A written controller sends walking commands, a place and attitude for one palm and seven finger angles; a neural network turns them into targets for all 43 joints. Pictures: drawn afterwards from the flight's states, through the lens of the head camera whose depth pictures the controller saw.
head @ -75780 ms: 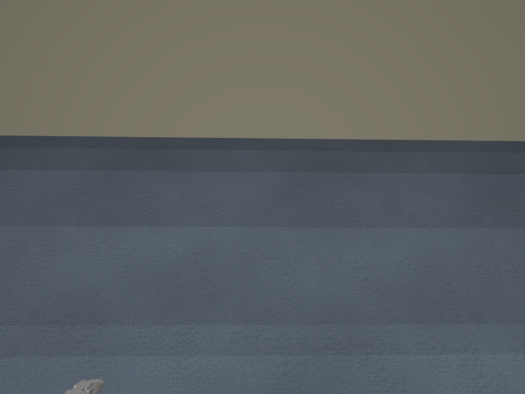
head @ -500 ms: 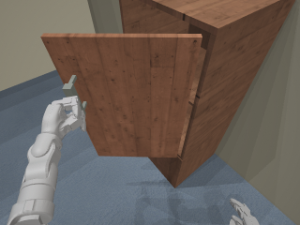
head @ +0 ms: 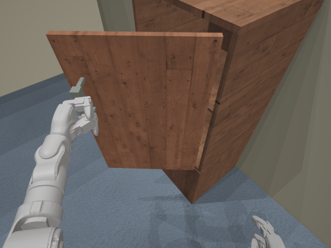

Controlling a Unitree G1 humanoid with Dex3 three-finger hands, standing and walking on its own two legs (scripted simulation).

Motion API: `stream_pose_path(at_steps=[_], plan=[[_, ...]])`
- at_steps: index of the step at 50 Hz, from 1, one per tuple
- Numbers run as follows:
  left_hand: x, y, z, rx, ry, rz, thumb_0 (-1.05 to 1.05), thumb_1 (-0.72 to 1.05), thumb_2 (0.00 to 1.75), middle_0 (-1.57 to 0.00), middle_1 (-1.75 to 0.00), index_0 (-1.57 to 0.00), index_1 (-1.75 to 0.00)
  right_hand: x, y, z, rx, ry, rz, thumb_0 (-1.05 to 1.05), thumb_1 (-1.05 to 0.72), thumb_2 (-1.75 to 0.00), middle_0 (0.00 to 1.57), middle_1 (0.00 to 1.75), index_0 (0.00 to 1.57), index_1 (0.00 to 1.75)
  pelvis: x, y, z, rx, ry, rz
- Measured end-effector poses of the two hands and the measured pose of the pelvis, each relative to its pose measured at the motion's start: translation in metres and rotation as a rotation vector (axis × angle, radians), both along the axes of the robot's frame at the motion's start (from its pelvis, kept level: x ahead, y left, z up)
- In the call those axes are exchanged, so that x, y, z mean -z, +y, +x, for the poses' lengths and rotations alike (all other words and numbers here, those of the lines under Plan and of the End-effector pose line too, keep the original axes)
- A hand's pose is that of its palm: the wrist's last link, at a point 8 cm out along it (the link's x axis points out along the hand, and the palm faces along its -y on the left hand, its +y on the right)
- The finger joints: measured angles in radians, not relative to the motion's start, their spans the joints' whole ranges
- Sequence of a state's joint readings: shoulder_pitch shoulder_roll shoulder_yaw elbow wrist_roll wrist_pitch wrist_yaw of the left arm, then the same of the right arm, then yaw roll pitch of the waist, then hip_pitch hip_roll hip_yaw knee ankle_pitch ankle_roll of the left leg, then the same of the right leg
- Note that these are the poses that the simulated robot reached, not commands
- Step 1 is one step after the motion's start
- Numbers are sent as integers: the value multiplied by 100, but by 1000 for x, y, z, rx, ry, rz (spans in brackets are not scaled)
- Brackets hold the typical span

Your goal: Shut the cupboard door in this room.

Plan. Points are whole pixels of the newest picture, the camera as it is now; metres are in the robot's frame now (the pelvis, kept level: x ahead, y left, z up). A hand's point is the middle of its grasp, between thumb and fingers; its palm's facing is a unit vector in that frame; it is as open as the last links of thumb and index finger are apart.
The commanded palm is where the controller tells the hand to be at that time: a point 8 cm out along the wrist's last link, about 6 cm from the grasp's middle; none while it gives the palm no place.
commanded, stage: push the door shut along its arc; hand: left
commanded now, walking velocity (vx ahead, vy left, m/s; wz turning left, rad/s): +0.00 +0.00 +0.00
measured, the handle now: (85, 102) +0.45 +0.23 +0.11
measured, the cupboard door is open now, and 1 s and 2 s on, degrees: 50 30 10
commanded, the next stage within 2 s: pull the fist back off the door in 1.66 s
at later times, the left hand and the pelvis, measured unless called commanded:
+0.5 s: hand (105, 101) +0.45 +0.18 +0.11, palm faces -0.17 -0.98 -0.02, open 3.1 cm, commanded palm +0.44 +0.23 +0.11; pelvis +0.00 +0.01 -0.01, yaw -1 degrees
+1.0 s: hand (120, 88) +0.50 +0.15 +0.11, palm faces -0.30 -0.95 +0.00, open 3.1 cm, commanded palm +0.50 +0.20 +0.11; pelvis +0.00 +0.01 -0.02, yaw -2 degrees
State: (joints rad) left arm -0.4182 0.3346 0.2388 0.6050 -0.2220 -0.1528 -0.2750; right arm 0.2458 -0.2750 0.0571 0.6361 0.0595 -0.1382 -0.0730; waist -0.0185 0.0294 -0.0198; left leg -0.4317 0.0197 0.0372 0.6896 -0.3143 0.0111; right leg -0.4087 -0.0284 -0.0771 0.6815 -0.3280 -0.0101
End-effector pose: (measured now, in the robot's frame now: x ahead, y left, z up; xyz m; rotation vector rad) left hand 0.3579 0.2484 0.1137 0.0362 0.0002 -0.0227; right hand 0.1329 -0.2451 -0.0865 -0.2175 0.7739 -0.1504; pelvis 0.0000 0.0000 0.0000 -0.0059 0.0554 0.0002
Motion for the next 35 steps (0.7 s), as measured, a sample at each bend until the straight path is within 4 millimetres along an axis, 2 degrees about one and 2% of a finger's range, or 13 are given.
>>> stream_pose_path(at_steps=[14, 25, 35], plan=[[-1, 5, 41, 73, 20, -6, 2, 90, 90, -130, -150, -131, -150, 16, -17, -47, 56, 158, -45, 1, -90, -90, 20, 30, 20, 30, 6, 2, -4, -4, 52, -7], [1, -11, 80, 150, 35, -17, 2, 90, 90, -130, -150, -130, -150, 23, -22, -84, 122, 263, -62, 1, -90, -90, 20, 30, 20, 30, 11, 7, -3, 9, 105, -10], [1, -21, 106, 204, 36, -25, 2, 90, 90, -130, -150, -130, -150, 27, -18, -105, 169, 323, -54, 1, -90, -90, 20, 30, 20, 30, 14, 10, 2, 25, 141, -12]])
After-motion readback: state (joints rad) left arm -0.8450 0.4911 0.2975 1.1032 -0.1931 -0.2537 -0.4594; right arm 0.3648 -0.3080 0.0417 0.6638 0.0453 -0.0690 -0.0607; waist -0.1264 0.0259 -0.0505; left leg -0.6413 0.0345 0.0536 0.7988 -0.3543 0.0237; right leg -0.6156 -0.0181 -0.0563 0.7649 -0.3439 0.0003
